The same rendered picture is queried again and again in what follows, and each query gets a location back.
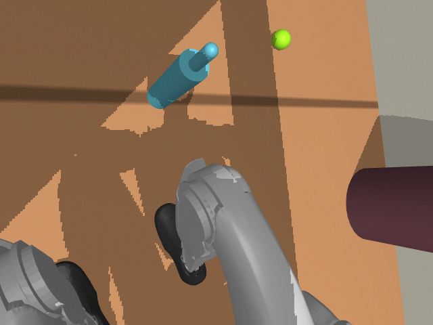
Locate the right robot foot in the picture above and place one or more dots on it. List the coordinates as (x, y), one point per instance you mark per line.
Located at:
(166, 228)

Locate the right robot hand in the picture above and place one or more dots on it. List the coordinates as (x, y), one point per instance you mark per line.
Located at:
(321, 315)

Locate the left robot foot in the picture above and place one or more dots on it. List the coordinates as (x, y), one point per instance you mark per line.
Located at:
(84, 289)

